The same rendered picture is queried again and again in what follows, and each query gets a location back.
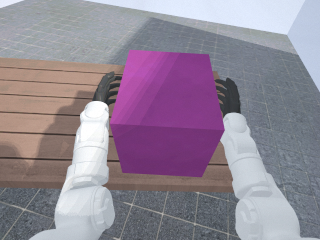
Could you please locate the left robot upper arm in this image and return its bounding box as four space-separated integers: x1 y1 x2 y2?
29 185 115 240

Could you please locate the carton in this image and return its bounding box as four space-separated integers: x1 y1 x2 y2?
110 50 225 178

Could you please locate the right robot upper arm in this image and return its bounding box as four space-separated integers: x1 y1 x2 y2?
235 196 320 240

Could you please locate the robot right hand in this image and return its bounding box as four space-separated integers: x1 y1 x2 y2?
215 77 241 118

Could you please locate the robot right forearm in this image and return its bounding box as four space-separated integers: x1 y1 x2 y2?
220 112 300 234

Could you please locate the robot left hand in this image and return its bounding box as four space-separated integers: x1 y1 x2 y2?
92 71 122 106

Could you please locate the table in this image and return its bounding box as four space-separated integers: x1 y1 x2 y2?
0 57 234 193

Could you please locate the robot left forearm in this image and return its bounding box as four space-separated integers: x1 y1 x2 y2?
54 101 109 227

